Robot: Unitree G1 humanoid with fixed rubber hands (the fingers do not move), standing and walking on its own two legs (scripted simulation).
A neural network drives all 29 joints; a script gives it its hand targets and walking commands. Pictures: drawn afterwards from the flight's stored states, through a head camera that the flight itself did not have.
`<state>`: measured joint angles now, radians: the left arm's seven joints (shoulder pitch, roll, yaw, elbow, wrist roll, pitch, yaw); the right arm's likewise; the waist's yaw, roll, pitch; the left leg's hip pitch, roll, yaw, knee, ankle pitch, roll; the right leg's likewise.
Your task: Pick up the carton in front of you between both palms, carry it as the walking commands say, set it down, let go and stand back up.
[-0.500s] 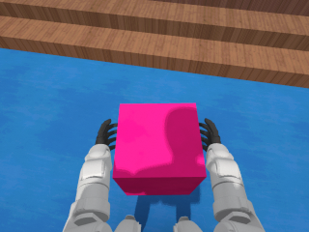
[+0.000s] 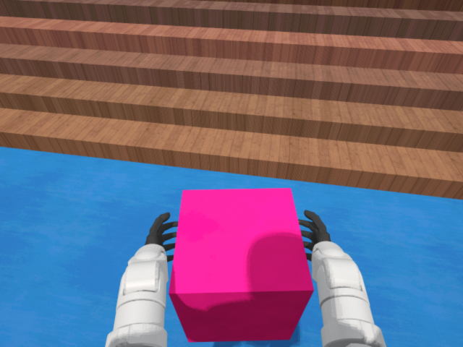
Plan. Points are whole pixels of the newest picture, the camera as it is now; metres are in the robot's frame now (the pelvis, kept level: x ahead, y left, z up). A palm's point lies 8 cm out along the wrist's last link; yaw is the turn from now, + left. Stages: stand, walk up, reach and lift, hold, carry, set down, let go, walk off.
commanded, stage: reach and lift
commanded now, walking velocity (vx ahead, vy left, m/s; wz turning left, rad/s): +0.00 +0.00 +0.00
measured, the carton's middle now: (238, 267) +0.30 +0.00 -0.04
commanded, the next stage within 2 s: hold in 0.86 s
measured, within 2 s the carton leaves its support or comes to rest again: neither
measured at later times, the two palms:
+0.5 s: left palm (154, 246) +0.30 +0.15 +0.04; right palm (320, 244) +0.30 -0.15 +0.04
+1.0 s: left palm (153, 243) +0.30 +0.15 +0.06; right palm (324, 241) +0.30 -0.15 +0.06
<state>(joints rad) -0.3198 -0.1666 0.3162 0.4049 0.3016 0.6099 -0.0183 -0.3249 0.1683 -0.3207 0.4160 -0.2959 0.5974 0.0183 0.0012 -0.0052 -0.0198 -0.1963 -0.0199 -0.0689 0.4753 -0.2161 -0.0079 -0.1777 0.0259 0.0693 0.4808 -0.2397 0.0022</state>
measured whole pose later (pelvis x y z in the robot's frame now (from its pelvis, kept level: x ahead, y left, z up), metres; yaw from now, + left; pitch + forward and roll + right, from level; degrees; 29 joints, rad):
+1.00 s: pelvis +0.01 +0.00 +0.01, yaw +0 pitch -7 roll +0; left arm -0.23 -0.15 0.20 0.19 0.25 0.74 -0.01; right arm -0.23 0.15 -0.20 0.19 -0.25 0.73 0.01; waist 0.00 0.00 0.03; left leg -0.05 -0.02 -0.07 0.35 -0.17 -0.01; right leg -0.03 0.02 0.07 0.35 -0.20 0.00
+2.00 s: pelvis +0.06 -0.02 +0.00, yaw -1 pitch +2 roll +0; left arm -0.21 -0.14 0.14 0.00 0.16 0.93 0.04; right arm -0.19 0.11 -0.14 -0.04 -0.16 0.93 -0.04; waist 0.00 0.02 -0.17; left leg -0.30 0.04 0.00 0.63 -0.40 0.00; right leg -0.23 0.01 -0.02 0.50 -0.31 -0.01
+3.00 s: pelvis +0.63 -0.06 +0.00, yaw -2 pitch +4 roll +1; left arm -0.11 -0.13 0.09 -0.38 0.08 1.17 0.08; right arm -0.11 0.13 -0.08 -0.40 -0.10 1.17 -0.09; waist 0.01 0.00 -0.09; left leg -0.61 0.09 0.17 0.60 -0.07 0.01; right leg 0.02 -0.03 -0.22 0.23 -0.33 -0.01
